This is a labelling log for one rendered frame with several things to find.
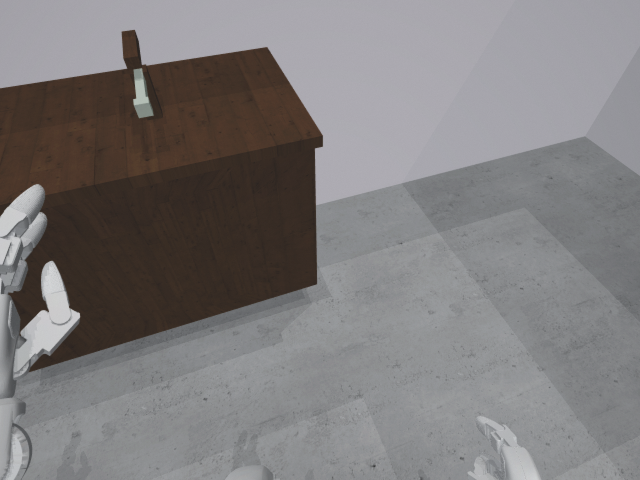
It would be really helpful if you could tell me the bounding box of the robot left forearm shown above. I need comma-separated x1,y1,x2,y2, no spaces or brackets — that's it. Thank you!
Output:
0,398,32,480

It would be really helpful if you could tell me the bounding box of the counter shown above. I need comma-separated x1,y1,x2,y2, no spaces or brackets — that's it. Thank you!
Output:
0,30,323,372

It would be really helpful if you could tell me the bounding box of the tap lever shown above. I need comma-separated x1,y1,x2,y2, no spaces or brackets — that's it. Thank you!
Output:
133,68,154,118

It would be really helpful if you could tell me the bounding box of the right robot hand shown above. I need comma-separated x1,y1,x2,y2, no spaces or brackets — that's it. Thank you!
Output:
468,416,541,480

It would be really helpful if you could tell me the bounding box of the left robot hand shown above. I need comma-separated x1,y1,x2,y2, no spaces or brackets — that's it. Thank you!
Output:
0,184,80,399

